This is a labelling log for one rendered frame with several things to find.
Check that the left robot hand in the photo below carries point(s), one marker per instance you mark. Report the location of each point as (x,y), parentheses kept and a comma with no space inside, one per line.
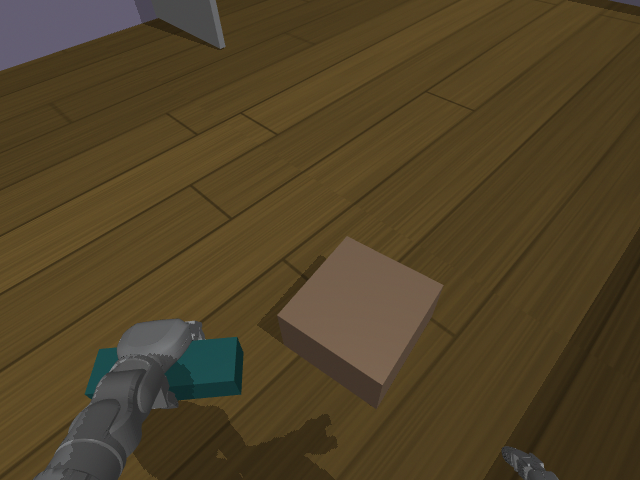
(165,341)

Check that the right robot hand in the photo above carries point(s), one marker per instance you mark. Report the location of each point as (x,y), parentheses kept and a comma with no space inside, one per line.
(528,466)

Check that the left robot arm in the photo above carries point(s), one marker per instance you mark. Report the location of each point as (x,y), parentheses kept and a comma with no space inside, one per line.
(109,429)

